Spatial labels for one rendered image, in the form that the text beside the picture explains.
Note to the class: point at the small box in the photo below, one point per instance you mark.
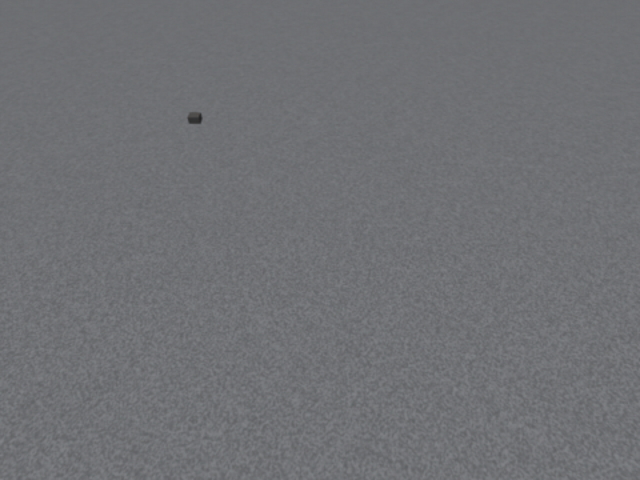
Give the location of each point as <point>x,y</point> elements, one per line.
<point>194,117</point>

